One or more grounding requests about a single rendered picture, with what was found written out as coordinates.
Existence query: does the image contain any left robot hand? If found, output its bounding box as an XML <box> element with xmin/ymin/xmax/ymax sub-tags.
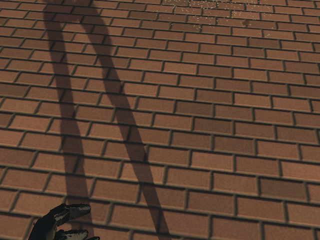
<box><xmin>28</xmin><ymin>203</ymin><xmax>100</xmax><ymax>240</ymax></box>

